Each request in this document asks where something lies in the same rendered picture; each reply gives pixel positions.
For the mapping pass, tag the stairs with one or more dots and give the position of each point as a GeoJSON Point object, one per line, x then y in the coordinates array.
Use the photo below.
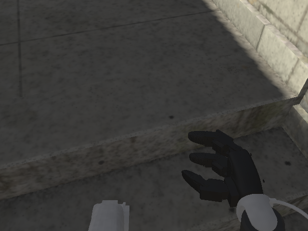
{"type": "Point", "coordinates": [58, 193]}

